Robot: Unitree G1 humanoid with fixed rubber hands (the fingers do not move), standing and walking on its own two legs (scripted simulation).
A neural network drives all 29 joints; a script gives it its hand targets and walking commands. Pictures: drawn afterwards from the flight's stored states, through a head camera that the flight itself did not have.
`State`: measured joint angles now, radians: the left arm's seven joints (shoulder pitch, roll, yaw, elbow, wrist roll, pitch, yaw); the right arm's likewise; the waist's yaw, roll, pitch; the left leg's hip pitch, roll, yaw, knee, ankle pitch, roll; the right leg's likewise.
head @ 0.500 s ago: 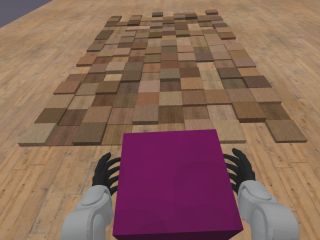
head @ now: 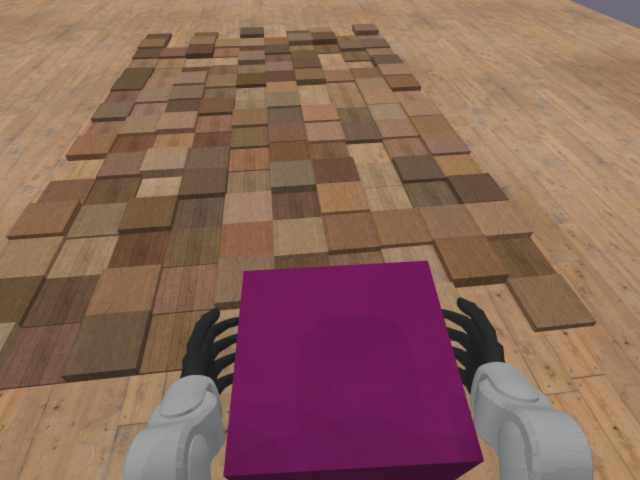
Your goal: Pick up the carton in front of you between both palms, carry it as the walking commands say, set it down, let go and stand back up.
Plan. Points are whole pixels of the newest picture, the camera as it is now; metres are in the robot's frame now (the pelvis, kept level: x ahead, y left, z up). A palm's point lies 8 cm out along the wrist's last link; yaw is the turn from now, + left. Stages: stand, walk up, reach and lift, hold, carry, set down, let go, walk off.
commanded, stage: carry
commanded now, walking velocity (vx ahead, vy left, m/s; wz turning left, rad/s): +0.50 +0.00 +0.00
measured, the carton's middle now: (341, 392) +0.23 +0.00 +0.02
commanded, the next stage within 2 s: none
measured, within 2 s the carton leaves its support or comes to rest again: neither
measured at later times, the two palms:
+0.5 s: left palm (252, 165) +0.62 +0.13 +0.10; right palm (419, 158) +0.64 -0.18 +0.09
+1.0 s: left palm (251, 70) +1.05 +0.17 +0.10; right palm (371, 67) +1.03 -0.14 +0.11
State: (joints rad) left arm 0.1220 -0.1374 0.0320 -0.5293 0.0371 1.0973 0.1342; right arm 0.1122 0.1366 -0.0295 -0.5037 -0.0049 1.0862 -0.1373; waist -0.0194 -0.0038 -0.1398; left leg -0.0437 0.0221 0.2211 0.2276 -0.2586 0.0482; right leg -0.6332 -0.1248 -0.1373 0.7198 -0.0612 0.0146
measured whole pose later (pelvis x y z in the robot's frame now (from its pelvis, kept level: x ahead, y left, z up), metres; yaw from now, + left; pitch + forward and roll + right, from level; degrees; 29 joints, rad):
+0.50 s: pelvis +0.34 -0.04 +0.00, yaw +2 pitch +4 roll +1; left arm -0.23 -0.14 0.16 -0.25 0.02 1.04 0.17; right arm -0.23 0.14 -0.16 -0.27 -0.04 1.05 -0.20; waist 0.04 0.01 -0.07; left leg -0.66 0.12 0.08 0.85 -0.13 0.02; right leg -0.13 -0.02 -0.22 0.31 -0.25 -0.06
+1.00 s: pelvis +0.68 +0.02 -0.01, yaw +1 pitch +7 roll -2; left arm -0.52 -0.12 0.28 -0.27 -0.02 0.98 0.24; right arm -0.50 0.14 -0.25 -0.27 0.06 0.97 -0.21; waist -0.06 -0.01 0.08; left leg -0.23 0.01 0.14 0.44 -0.40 0.09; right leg -0.78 -0.04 -0.07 1.00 -0.34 -0.06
